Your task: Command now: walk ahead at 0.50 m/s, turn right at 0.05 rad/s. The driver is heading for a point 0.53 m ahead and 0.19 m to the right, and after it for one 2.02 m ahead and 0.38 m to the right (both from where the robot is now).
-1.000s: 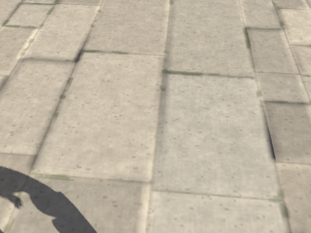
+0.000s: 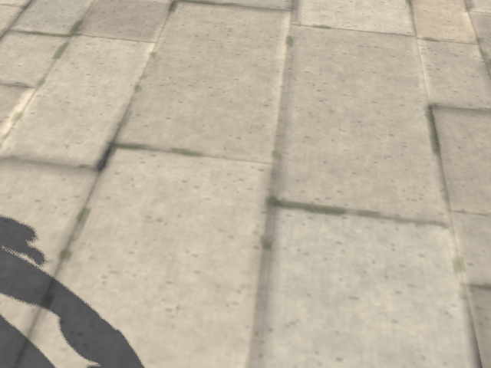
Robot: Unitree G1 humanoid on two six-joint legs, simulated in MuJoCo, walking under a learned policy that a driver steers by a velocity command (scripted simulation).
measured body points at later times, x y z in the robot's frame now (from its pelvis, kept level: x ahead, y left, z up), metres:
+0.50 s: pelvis +0.28 -0.07 -0.02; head +0.31 -0.08 +0.43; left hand +0.50 +0.15 -0.12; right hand +0.25 -0.34 -0.16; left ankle +0.10 +0.09 -0.65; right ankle +0.35 -0.16 -0.74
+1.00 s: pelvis +0.56 -0.11 -0.01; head +0.58 -0.11 +0.44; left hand +0.74 +0.12 -0.13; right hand +0.61 -0.43 -0.09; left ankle +0.68 -0.05 -0.74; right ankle +0.39 -0.16 -0.67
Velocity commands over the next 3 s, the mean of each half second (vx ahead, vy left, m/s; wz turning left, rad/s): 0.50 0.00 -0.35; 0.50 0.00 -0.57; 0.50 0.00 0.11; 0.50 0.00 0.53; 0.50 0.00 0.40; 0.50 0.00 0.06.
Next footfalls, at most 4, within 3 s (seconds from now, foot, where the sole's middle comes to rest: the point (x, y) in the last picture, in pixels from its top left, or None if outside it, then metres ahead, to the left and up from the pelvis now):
0.44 right None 0.39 -0.17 -0.77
0.92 left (269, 285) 0.72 -0.07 -0.77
1.38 right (379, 268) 0.78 -0.40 -0.77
1.88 left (310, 180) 1.13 -0.22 -0.77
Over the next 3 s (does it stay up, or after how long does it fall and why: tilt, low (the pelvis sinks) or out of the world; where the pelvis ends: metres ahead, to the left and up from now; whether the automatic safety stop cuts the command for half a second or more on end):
stays up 1.56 -0.26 -0.01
